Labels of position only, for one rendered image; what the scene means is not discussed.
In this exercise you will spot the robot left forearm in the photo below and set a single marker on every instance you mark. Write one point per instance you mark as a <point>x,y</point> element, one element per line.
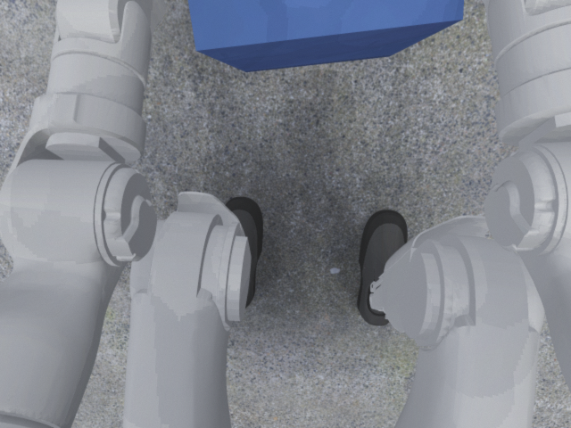
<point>92,109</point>

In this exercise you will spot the robot right upper arm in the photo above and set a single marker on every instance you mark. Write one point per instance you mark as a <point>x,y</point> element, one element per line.
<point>528,210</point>

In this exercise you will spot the robot left thigh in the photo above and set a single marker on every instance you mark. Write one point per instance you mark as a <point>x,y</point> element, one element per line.
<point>177,345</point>

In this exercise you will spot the robot left upper arm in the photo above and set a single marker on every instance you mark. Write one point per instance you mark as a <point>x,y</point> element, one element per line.
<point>70,227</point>

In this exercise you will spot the robot left shin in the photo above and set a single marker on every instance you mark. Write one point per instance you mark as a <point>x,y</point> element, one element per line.
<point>187,202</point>

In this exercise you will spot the robot right forearm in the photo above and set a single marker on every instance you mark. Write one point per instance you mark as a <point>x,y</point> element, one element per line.
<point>531,49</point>

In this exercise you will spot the carton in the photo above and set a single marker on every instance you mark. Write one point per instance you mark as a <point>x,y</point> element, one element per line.
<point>254,35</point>

